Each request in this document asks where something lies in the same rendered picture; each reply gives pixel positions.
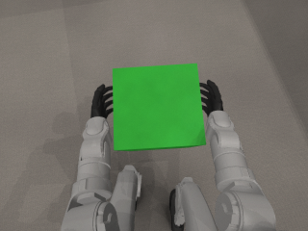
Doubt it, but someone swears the robot left upper arm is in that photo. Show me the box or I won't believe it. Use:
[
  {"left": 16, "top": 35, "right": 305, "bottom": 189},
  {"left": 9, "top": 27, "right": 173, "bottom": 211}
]
[{"left": 61, "top": 200, "right": 120, "bottom": 231}]

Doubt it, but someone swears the robot right upper arm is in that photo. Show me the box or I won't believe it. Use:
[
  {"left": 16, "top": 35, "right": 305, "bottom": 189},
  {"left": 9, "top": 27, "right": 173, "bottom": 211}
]
[{"left": 214, "top": 190, "right": 286, "bottom": 231}]

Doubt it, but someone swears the robot right hand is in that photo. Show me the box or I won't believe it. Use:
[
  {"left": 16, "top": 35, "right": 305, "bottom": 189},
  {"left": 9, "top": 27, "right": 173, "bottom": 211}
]
[{"left": 199, "top": 80, "right": 223, "bottom": 117}]

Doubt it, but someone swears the carton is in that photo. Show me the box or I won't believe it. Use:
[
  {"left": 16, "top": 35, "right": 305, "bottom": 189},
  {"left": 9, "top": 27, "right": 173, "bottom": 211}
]
[{"left": 113, "top": 63, "right": 206, "bottom": 151}]

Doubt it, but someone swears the right robot forearm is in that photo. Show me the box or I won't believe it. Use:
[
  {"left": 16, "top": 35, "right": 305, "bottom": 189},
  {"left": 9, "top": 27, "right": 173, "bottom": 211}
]
[{"left": 205, "top": 110, "right": 276, "bottom": 220}]

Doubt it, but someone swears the left robot forearm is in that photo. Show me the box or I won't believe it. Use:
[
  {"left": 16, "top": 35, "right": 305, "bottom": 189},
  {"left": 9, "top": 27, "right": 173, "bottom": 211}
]
[{"left": 61, "top": 116, "right": 113, "bottom": 231}]

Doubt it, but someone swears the right robot thigh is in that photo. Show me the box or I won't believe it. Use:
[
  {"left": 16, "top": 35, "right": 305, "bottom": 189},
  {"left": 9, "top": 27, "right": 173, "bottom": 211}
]
[{"left": 175, "top": 181, "right": 218, "bottom": 231}]

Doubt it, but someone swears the right robot shin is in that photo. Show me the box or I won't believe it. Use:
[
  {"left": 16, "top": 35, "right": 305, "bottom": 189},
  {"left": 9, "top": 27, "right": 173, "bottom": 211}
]
[{"left": 174, "top": 177, "right": 200, "bottom": 225}]

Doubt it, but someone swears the robot left hand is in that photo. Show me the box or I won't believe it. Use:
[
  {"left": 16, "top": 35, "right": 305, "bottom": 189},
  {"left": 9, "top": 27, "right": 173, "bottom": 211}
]
[{"left": 90, "top": 84, "right": 114, "bottom": 119}]

